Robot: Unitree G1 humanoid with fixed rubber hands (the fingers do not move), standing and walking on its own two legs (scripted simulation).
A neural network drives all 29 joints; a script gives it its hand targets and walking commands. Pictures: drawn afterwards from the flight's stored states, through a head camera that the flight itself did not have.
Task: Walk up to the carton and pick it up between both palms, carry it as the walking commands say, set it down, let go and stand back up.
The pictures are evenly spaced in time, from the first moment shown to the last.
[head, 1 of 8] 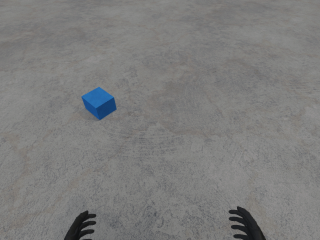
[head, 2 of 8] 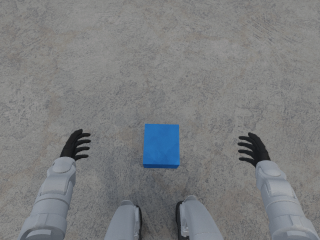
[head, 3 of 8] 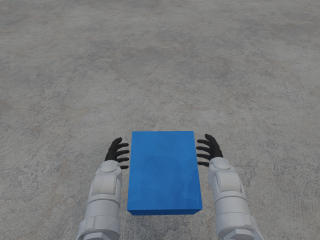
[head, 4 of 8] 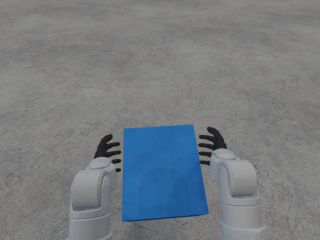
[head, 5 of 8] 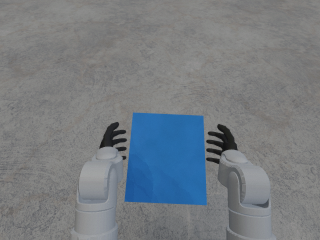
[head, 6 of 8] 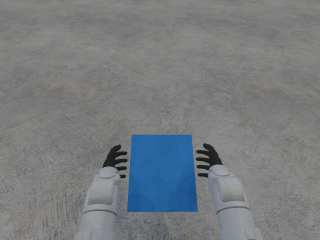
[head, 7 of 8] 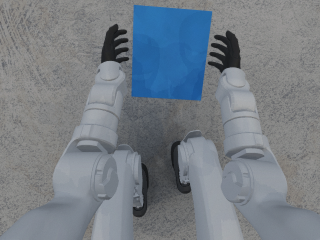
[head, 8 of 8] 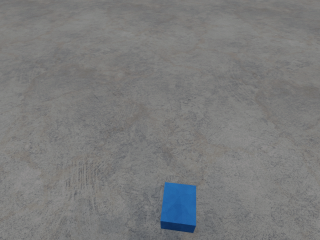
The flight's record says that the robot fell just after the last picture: no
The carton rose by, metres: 0.71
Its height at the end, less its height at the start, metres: +0.00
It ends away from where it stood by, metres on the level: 2.56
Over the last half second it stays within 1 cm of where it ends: yes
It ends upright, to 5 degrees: yes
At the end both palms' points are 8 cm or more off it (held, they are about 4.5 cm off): yes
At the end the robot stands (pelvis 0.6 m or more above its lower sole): yes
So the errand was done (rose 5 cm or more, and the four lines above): yes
